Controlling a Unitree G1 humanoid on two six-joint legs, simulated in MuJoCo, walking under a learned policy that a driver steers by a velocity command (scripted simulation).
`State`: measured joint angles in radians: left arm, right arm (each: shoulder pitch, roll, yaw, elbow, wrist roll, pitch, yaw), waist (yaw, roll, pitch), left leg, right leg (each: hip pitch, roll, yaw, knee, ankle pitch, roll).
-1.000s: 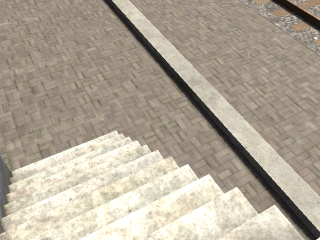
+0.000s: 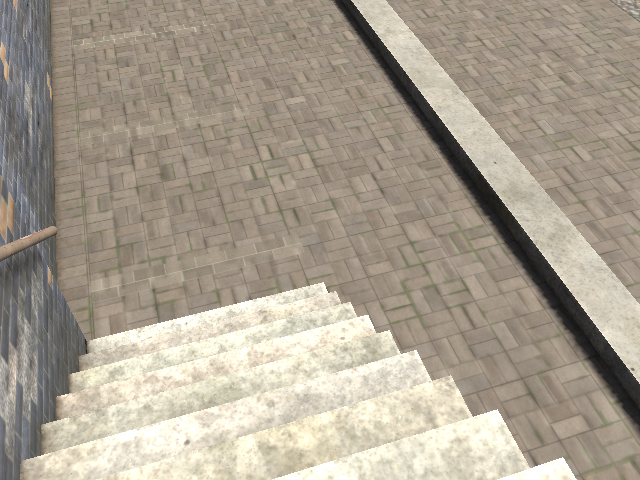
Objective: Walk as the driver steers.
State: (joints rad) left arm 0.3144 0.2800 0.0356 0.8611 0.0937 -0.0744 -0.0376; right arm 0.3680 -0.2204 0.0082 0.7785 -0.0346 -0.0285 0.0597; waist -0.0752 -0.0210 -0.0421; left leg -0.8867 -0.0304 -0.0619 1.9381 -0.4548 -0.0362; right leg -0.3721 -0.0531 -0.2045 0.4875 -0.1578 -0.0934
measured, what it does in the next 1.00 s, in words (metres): goes down, turning left: left foot, then right foot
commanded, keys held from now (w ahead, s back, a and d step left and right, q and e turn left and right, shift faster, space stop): q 0.72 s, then no key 0.08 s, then w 0.06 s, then w+e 0.14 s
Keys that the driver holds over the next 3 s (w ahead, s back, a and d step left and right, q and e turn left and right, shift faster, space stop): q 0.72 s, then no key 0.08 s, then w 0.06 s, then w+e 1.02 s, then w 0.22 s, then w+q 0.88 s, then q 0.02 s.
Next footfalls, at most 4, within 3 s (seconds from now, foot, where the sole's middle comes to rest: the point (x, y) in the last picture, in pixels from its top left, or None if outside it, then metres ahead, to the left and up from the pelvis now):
0.48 left None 0.05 0.22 -0.77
0.98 right None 0.12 0.02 -0.77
1.52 left None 0.28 0.29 -0.97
1.98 right None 0.60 0.11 -1.17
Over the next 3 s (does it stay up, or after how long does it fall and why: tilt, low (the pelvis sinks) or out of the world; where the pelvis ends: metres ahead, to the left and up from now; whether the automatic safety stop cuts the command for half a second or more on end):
stays up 1.03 0.29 -0.82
